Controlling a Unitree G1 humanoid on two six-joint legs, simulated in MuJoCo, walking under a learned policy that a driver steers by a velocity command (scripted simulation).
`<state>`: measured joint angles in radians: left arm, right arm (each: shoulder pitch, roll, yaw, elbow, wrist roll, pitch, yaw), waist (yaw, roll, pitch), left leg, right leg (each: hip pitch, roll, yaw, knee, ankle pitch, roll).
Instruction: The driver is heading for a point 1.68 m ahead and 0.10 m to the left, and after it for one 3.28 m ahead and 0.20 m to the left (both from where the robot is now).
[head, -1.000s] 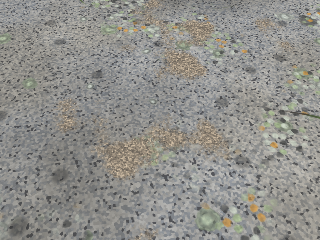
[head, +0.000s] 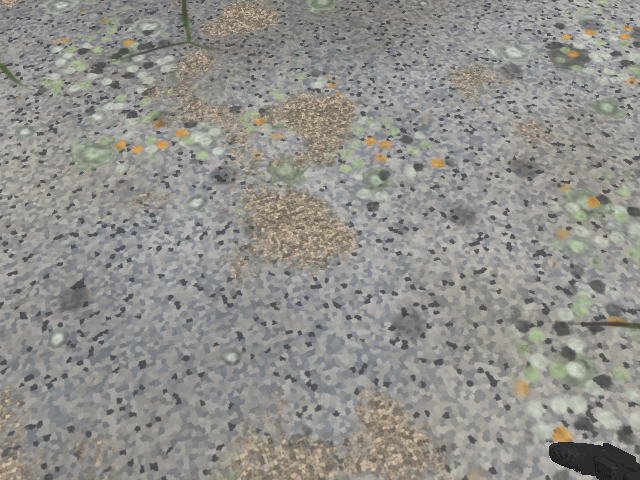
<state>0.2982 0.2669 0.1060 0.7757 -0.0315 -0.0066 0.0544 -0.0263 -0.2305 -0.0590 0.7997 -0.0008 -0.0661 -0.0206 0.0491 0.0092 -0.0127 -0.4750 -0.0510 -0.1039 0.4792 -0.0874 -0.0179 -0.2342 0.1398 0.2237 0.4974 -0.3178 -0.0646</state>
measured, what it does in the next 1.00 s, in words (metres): steps on the spot: left foot, then right foot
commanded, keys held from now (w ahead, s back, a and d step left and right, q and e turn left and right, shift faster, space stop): e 0.12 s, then no key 0.46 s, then q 0.42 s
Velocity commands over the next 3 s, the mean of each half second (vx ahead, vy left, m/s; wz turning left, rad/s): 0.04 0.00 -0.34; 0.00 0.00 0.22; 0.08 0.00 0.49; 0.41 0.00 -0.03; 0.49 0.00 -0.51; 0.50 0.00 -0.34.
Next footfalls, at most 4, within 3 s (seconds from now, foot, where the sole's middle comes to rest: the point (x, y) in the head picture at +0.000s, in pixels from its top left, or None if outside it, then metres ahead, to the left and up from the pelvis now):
0.02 left None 0.13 0.11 -0.77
0.42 right None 0.06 -0.14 -0.77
1.34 right None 0.13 -0.12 -0.77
1.78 left None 0.23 0.20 -0.77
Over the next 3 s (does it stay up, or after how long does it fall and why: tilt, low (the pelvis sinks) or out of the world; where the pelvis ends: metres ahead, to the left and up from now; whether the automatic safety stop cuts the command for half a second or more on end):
stays up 0.82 0.14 0.01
